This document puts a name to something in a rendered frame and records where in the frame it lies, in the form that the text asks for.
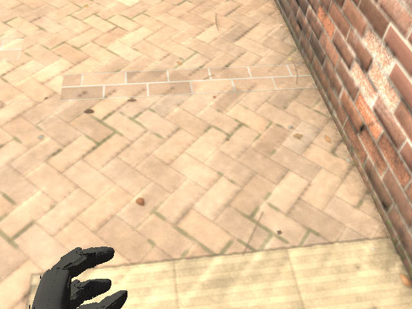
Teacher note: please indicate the robot left hand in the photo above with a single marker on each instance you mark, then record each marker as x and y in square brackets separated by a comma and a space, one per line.
[56, 291]

